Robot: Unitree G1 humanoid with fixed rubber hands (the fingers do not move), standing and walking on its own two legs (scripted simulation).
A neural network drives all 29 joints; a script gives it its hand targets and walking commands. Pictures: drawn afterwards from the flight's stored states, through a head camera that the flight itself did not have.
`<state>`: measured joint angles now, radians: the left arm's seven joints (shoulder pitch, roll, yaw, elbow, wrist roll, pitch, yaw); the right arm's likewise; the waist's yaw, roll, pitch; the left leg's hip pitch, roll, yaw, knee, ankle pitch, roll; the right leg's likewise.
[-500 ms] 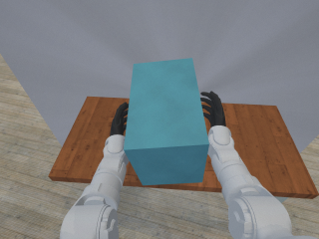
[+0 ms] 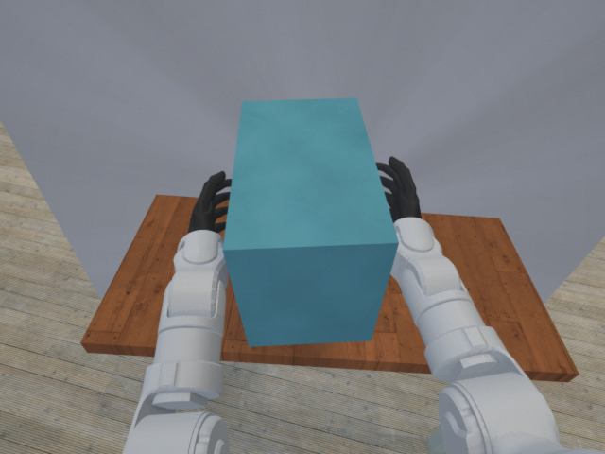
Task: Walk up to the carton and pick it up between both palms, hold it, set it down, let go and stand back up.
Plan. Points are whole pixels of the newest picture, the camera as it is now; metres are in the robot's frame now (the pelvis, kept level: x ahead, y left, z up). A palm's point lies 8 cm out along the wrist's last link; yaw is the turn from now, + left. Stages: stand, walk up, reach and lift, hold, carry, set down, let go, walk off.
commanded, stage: reach and lift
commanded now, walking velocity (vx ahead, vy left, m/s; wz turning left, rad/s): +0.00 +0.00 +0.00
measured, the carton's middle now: (304, 217) +0.41 -0.01 +0.11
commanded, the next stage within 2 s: hold in 1.06 s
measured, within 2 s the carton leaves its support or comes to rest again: neither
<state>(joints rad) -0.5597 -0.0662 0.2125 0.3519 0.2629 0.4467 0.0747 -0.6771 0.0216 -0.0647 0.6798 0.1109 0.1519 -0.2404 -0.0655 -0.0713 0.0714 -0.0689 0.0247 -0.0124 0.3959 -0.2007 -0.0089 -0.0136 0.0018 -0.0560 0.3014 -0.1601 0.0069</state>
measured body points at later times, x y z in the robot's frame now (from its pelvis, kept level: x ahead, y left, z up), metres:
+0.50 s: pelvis -0.02 +0.01 +0.00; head -0.05 +0.04 +0.45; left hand +0.37 +0.12 +0.16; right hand +0.37 -0.15 +0.15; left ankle +0.02 +0.12 -0.75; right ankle +0.01 -0.12 -0.75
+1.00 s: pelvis +0.00 -0.01 +0.00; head -0.03 +0.02 +0.45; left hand +0.38 +0.12 +0.16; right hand +0.38 -0.15 +0.17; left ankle +0.02 +0.12 -0.75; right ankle +0.01 -0.12 -0.75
